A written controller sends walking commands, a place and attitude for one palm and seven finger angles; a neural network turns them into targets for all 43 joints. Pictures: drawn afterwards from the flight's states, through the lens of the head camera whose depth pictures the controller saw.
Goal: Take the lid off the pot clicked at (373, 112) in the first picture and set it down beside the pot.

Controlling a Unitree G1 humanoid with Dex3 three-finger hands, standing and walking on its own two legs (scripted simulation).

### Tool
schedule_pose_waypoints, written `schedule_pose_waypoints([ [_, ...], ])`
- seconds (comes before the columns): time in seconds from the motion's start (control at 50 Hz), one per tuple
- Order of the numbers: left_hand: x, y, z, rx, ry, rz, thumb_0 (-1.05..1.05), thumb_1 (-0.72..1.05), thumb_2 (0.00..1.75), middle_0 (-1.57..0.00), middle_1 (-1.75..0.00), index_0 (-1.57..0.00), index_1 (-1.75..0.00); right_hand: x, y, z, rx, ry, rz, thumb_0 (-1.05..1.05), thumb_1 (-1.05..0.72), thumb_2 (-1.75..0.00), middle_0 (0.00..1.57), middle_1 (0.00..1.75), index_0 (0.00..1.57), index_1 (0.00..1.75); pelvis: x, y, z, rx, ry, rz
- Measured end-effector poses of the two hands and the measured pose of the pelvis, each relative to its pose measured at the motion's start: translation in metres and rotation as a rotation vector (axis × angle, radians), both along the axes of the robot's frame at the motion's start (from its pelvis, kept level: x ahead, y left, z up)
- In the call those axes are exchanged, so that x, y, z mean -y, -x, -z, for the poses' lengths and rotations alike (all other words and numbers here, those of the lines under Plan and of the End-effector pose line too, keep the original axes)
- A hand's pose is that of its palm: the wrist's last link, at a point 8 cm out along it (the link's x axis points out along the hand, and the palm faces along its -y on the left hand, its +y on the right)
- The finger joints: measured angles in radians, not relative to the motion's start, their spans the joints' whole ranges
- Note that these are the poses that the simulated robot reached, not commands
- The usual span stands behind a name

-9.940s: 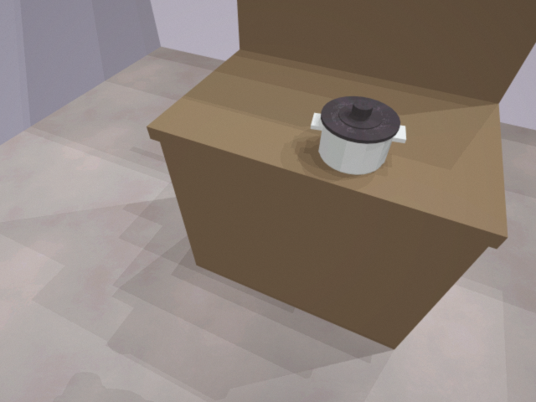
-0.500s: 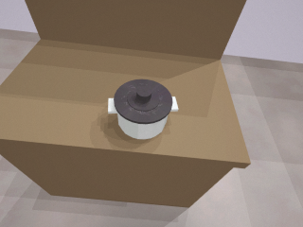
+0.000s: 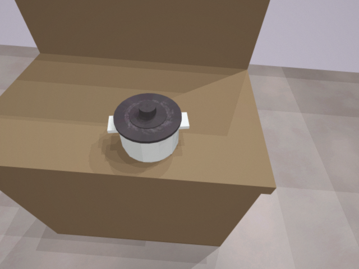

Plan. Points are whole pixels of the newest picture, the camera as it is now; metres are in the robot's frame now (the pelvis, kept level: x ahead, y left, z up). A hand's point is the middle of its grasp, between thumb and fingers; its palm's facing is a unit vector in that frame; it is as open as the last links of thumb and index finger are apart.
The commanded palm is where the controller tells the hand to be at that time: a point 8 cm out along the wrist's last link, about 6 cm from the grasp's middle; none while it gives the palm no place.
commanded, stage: come to a stop and stand still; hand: left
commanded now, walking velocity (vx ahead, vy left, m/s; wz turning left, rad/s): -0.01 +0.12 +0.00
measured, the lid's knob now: (147, 109) +0.45 +0.11 +0.10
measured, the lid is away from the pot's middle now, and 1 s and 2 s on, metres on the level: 0.00 0.00 0.00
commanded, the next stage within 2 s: look again from close up in 1.10 s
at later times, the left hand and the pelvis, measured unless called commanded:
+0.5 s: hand out of the picture +0.01 +0.19 -0.18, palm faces +0.02 -0.99 -0.16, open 7.3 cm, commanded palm none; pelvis +0.01 +0.03 +0.00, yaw +0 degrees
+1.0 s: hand out of the picture -0.02 +0.20 -0.18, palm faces +0.05 -0.99 -0.12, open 7.4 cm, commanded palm none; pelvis +0.02 +0.05 +0.00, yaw +1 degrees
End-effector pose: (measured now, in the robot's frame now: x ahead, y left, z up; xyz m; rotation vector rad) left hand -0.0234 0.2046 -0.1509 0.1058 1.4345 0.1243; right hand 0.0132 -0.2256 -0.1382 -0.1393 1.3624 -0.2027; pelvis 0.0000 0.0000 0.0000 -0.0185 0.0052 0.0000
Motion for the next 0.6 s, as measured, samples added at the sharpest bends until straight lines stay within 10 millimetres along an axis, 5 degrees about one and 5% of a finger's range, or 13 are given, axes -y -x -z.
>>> schedule_pose_waypoints([
  [0.12, 0.003, -0.009, -0.001, 0.014, 0.014, 0.002, 0.01, 0.92, 0.90, -0.20, -0.30, -0.20, -0.30, -0.003, 0.004, -0.005, -0.025, 0.000, -0.008, 0.01, -0.94, -0.90, 0.20, 0.30, 0.20, 0.30, -0.001, -0.006, -0.004, -0.002, -0.001, 0.004],
  [0.38, -0.027, -0.029, -0.002, 0.057, -0.019, 0.013, 0.00, 0.91, 0.90, -0.20, -0.30, -0.20, -0.30, -0.028, 0.016, -0.006, -0.051, -0.013, -0.006, 0.01, -0.94, -0.90, 0.20, 0.30, 0.20, 0.30, -0.017, -0.008, -0.005, 0.010, -0.005, 0.001],
  [0.6, -0.039, -0.022, 0.001, 0.033, -0.004, 0.005, 0.00, 0.91, 0.90, -0.20, -0.30, -0.20, -0.30, -0.051, 0.027, -0.006, -0.074, -0.028, -0.007, 0.01, -0.93, -0.90, 0.20, 0.30, 0.20, 0.30, -0.034, -0.008, -0.004, 0.009, -0.004, -0.006],
])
